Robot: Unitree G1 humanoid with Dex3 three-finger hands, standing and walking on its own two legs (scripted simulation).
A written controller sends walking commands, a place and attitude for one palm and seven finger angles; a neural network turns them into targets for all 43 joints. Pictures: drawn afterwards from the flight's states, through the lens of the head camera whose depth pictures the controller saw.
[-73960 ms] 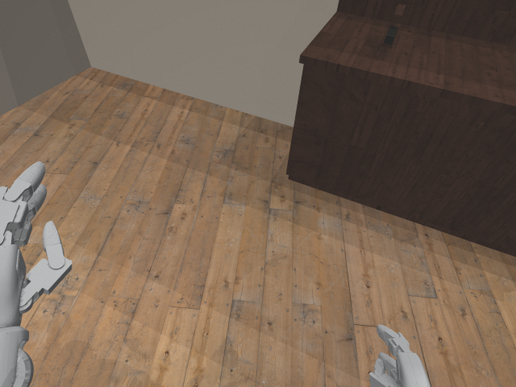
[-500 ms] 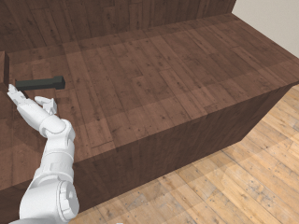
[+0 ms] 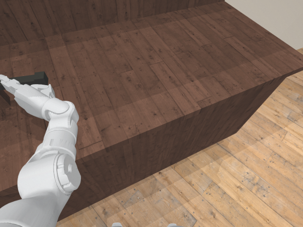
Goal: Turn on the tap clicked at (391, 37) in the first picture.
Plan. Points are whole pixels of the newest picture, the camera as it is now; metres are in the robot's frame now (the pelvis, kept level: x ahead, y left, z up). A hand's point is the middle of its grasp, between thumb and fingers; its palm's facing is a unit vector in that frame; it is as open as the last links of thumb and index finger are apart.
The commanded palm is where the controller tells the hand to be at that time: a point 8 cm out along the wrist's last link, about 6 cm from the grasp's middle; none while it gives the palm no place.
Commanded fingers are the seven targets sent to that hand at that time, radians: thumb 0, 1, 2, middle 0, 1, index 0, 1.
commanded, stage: push the lever round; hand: left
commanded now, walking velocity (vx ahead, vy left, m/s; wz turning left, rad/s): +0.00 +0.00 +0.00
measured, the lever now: (41, 79) +0.51 +0.28 +0.09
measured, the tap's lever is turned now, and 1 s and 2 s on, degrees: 78 86 85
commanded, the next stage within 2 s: lift the hand up off the lever in 0.64 s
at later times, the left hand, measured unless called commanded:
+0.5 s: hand (52, 82) +0.50 +0.25 +0.08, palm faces +0.87 -0.48 -0.12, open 7.7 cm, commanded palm +0.45 +0.25 +0.09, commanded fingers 0.00 0.90 0.90 -0.15 -0.15 -0.15 -0.15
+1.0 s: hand (52, 81) +0.50 +0.25 +0.09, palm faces +0.86 -0.49 -0.12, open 7.7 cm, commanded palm +0.45 +0.25 +0.10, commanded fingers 0.00 0.90 0.90 -0.15 -0.15 -0.15 -0.15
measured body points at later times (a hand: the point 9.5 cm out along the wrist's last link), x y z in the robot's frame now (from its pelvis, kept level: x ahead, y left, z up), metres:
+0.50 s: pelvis +0.01 -0.01 +0.00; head +0.09 +0.00 +0.44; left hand +0.45 +0.27 +0.09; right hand +0.01 -0.27 -0.13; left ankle +0.01 +0.12 -0.70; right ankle -0.01 -0.08 -0.70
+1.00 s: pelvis +0.00 -0.01 +0.00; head +0.08 +0.00 +0.44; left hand +0.45 +0.27 +0.10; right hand -0.01 -0.27 -0.13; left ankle +0.01 +0.12 -0.70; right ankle -0.01 -0.08 -0.70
